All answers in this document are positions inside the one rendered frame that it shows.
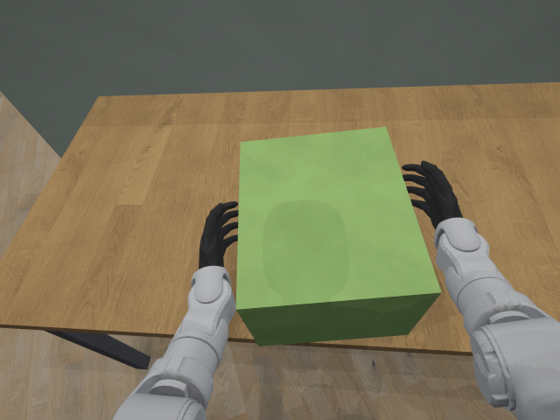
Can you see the robot right hand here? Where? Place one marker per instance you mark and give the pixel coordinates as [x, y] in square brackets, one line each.
[440, 202]

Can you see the robot left hand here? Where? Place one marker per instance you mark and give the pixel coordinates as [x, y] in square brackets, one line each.
[212, 246]

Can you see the left robot forearm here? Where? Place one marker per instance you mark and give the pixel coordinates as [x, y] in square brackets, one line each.
[189, 363]

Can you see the right robot forearm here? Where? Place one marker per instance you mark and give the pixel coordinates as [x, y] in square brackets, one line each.
[481, 293]

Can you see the carton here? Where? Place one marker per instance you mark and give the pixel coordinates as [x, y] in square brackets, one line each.
[329, 246]

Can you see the right robot upper arm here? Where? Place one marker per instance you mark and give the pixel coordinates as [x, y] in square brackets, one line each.
[517, 366]

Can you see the table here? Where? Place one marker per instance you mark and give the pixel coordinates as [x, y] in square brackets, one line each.
[113, 240]

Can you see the left robot upper arm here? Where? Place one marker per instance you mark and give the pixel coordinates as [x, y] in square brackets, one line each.
[160, 407]

